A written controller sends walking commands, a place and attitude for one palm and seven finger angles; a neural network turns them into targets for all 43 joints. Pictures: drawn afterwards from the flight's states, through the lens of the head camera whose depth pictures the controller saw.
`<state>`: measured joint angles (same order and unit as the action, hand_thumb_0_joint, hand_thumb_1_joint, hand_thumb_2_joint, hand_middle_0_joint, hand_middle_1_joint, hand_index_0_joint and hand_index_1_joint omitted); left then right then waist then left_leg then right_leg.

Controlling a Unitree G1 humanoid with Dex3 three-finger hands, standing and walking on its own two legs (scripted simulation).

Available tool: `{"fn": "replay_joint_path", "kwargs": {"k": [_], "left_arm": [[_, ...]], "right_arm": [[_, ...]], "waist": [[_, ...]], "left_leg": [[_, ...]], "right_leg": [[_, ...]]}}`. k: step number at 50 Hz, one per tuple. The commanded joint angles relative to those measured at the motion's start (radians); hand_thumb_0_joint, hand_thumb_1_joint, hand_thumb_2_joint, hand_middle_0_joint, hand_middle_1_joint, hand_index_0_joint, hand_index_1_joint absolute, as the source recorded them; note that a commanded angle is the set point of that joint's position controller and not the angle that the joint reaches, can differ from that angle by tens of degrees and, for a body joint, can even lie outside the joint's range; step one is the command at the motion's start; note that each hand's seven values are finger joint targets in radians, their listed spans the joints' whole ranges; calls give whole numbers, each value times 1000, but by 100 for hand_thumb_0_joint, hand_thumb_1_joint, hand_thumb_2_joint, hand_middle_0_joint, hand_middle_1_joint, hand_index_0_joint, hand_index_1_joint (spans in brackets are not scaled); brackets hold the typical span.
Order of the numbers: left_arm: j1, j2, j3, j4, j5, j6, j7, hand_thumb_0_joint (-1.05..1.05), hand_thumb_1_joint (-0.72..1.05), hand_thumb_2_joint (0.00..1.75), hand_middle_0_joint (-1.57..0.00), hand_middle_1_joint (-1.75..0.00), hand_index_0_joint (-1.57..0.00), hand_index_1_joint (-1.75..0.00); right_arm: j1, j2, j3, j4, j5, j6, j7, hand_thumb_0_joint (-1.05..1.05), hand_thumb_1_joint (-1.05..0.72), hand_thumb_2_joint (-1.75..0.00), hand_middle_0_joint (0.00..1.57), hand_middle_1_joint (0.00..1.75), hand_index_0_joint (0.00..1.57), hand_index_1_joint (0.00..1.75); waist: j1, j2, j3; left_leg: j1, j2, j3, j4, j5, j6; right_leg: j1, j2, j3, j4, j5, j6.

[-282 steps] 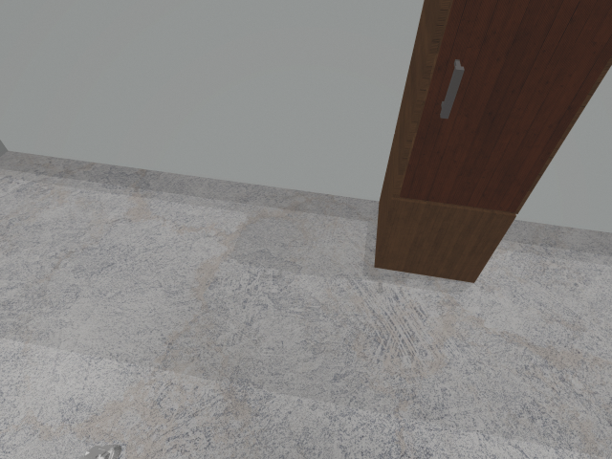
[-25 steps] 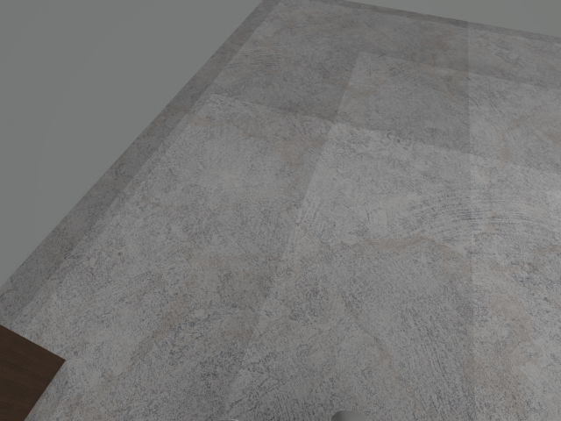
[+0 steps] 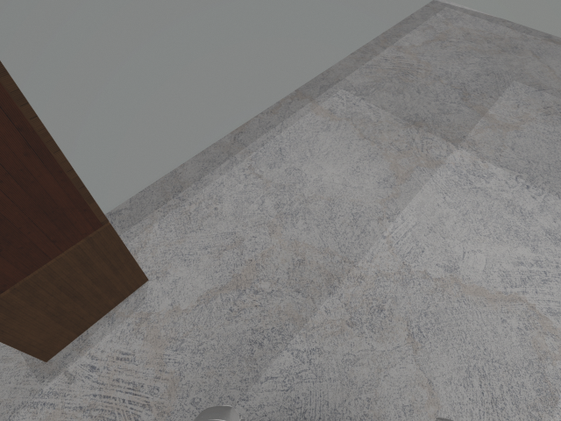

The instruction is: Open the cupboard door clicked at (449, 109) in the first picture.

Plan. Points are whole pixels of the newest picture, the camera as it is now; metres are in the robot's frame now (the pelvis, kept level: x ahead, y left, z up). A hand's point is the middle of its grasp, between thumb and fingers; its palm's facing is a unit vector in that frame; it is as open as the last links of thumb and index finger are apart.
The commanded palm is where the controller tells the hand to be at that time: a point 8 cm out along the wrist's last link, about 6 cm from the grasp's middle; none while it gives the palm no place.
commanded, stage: turn to face it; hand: left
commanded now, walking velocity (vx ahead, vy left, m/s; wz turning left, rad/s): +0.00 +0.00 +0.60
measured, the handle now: out of the picture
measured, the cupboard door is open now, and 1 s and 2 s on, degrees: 0 0 0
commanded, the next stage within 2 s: take the last steps up to it in 1.42 s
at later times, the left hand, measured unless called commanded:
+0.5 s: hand out of the picture +0.09 +0.24 -0.13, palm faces +0.29 -0.92 -0.28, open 7.3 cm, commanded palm none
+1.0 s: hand out of the picture -0.13 +0.24 -0.18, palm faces +0.60 -0.75 -0.27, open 7.3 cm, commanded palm none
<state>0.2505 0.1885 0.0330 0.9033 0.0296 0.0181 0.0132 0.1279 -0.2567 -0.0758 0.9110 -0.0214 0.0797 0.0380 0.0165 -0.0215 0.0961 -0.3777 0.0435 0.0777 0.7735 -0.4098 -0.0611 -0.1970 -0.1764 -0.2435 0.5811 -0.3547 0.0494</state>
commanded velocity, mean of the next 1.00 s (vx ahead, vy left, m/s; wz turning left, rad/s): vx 0.00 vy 0.00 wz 0.59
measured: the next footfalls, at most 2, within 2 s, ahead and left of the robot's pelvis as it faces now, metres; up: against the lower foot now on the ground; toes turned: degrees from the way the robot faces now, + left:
left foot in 0.04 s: +0.05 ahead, +0.13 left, +0.00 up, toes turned +8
right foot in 0.50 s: +0.07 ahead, -0.11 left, +0.00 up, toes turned +17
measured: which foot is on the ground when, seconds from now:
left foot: up 0.00-0.02, down 0.04-0.50, up 0.52-0.88, down 0.90-1.00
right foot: down 0.00-0.04, up 0.06-0.48, down 0.50-0.90, up 0.92-1.00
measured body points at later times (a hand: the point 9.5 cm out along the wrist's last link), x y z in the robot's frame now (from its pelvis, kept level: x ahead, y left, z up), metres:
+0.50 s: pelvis +0.00 +0.00 +0.00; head +0.04 +0.00 +0.45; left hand +0.07 +0.29 -0.11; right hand +0.12 -0.23 -0.15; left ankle +0.01 +0.12 -0.73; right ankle +0.03 -0.13 -0.73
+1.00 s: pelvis -0.03 +0.04 -0.01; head +0.00 +0.09 +0.44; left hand -0.16 +0.28 -0.16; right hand +0.22 -0.12 -0.13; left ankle -0.08 +0.12 -0.73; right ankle +0.02 -0.11 -0.67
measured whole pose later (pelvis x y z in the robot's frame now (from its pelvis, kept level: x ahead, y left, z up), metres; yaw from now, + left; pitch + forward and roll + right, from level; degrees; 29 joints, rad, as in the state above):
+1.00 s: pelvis -0.03 +0.04 -0.01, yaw +36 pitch +0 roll +0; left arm 0.24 0.28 0.08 0.94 0.01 0.08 0.02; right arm 0.14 -0.25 -0.06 0.89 -0.02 0.02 0.02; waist 0.02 -0.05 0.10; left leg -0.33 0.01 0.06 0.65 -0.33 0.04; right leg -0.41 -0.15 -0.09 1.06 -0.55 0.09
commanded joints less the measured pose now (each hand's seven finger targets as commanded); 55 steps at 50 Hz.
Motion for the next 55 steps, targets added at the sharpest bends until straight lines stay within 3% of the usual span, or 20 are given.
{"fn": "replay_joint_path", "kwargs": {"k": [1, 2, 3, 4, 6, 9, 16, 22, 23, 24, 25, 26, 30, 38, 42, 44, 45, 46, 50, 55], "left_arm": [[33, 235, 76, -58, -15, -7, 7, 0, 90, 90, -20, -30, -20, -30], [20, 164, 65, -105, -22, -7, -4, 0, 90, 90, -20, -30, -20, -30], [-62, 150, 47, -137, -12, 4, 7, 0, 90, 90, -20, -30, -20, -30], [-115, 144, 53, -133, -15, 11, 15, 0, 90, 90, -20, -30, -20, -30], [-127, 147, 62, -108, -18, 8, 4, 0, 90, 90, -20, -30, -20, -30], [-66, 141, 64, -79, -14, 10, -5, 0, 90, 90, -20, -30, -20, -30], [-139, 131, 57, -120, -18, 9, 5, 0, 90, 90, -20, -30, -20, -30], [-68, 135, 51, -120, -28, -4, 15, 0, 90, 90, -20, -30, -20, -30], [-35, 150, 55, -115, -27, -11, 18, 0, 90, 90, -20, -30, -20, -30], [0, 193, 65, -110, -20, -21, 23, 0, 90, 90, -20, -30, -20, -30], [10, 284, 79, -115, -4, -27, 29, 0, 90, 90, -20, -30, -20, -30], [-15, 301, 69, -130, -8, -17, 25, 0, 90, 90, -20, -30, -20, -30], [-142, 184, 45, -146, -12, -25, 22, 0, 90, 90, -20, -30, -20, -30], [3, 239, 63, -76, 1, -18, 20, 0, 90, 90, -20, -30, -20, -30], [10, 267, 75, -63, -2, -8, 15, 0, 90, 90, -20, -30, -20, -30], [13, 231, 73, -74, -16, 2, 9, 0, 90, 90, -20, -30, -20, -30], [6, 154, 57, -119, -23, 3, -1, 0, 90, 90, -20, -30, -20, -30], [-61, 155, 45, -135, -12, 12, 8, 0, 90, 90, -20, -30, -20, -30], [-74, 152, 55, -79, -16, 8, 0, 0, 90, 90, -20, -30, -20, -30], [-56, 143, 47, -67, -17, 13, 1, 0, 90, 90, -20, -30, -20, -30]], "right_arm": [[79, -140, -30, -75, 1, -60, -9, 0, -90, -90, 20, 30, 20, 30], [154, -261, -62, -68, -3, -70, -16, 0, -90, -90, 20, 30, 20, 30], [234, -293, -66, -36, 10, -62, -22, 0, -90, -90, 20, 30, 20, 30], [225, -261, -64, -28, 8, -66, -37, 0, -90, -90, 20, 30, 20, 30], [98, -193, -42, -64, -2, -67, -47, 0, -90, -90, 20, 30, 20, 30], [39, -167, -33, -83, -1, -74, -45, 0, -90, -90, 20, 30, 20, 30], [96, -176, -45, -65, -6, -62, -41, 0, -90, -90, 20, 30, 20, 30], [66, -177, -56, -77, -4, -51, -37, 0, -90, -90, 20, 30, 20, 30], [54, -166, -54, -82, 2, -51, -35, 0, -90, -90, 20, 30, 20, 30], [65, -124, -49, -88, 9, -52, -30, 0, -90, -90, 20, 30, 20, 30], [85, -57, -37, -109, 15, -54, -25, 0, -90, -90, 20, 30, 20, 30], [75, -94, -46, -119, -2, -49, -26, 0, -90, -90, 20, 30, 20, 30], [99, -83, -42, -55, -6, -18, -6, 0, -90, -90, 20, 30, 20, 30], [-39, -58, -13, -84, 7, -25, -2, 0, -90, -90, 20, 30, 20, 30], [23, -65, -8, -78, 10, -42, -7, 0, -90, -90, 20, 30, 20, 30], [131, -152, -31, -58, 4, -59, -8, 0, -90, -90, 20, 30, 20, 30], [192, -276, -60, -58, -2, -67, -14, 0, -90, -90, 20, 30, 20, 30], [256, -298, -63, -25, 6, -62, -23, 0, -90, -90, 20, 30, 20, 30], [72, -176, -23, -63, -2, -71, -49, 0, -90, -90, 20, 30, 20, 30], [78, -170, -21, -62, 0, -72, -49, 0, -90, -90, 20, 30, 20, 30]], "waist": [[-49, -47, -221], [-90, 291, -259], [-121, 302, -268], [-129, 284, -240], [-77, 209, -140], [-39, 156, -172], [-63, 162, -160], [-22, 169, -191], [-1, 139, -194], [15, 36, -206], [18, -254, -199], [11, -200, -162], [-59, -134, -41], [21, -191, -63], [0, -213, -129], [-64, -16, -211], [-93, 327, -226], [-126, 292, -260], [-46, 190, -148], [-46, 146, -170]], "left_leg": [[304, 30, -22, -359, 361, 54], [510, 311, -389, -352, 798, 194], [469, 381, -422, -356, 916, 271], [399, 356, -429, -365, 825, 282], [247, 256, -356, -398, 624, 244], [231, 186, -295, -414, 560, 214], [240, 175, -420, -417, 508, 240], [143, 118, -484, -342, 561, 208], [78, 89, -475, -301, 518, 177], [-47, 32, -418, -212, 347, 120], [-243, -122, -199, 8, -40, 29], [-234, -109, -168, 214, -173, 22], [-216, -32, -125, 468, 33, 0], [-110, -9, -8, 111, -41, -16], [41, -39, 53, -131, 49, 9], [321, 48, -66, -353, 344, 57], [469, 336, -448, -373, 757, 197], [425, 393, -468, -385, 776, 273], [259, 220, -303, -392, 661, 225], [297, 194, -303, -401, 674, 237]], "right_leg": [[-24, -140, 47, 182, 482, -34], [-350, 1, 30, 418, -98, 47], [-398, 33, 140, 538, -337, 48], [-420, 31, 205, 601, -292, 42], [-391, 31, 239, 601, -156, 40], [-326, 58, 233, 530, -68, 44], [-291, 111, 248, 345, -84, 44], [-55, 171, 232, 19, 7, 22], [48, 160, 234, -123, 96, 17], [189, 54, 323, -254, 132, -9], [279, -227, 590, -326, 170, -114], [123, -327, 597, -316, 204, -193], [-22, -134, 311, -280, 255, -142], [77, -185, 198, -205, 467, -167], [94, -178, 124, -78, 559, -120], [-84, -127, 56, 181, 371, -29], [-390, 20, 41, 415, -229, 54], [-398, 34, 161, 539, -343, 40], [-373, 40, 229, 591, -110, 39], [-318, 79, 222, 444, -82, 47]]}}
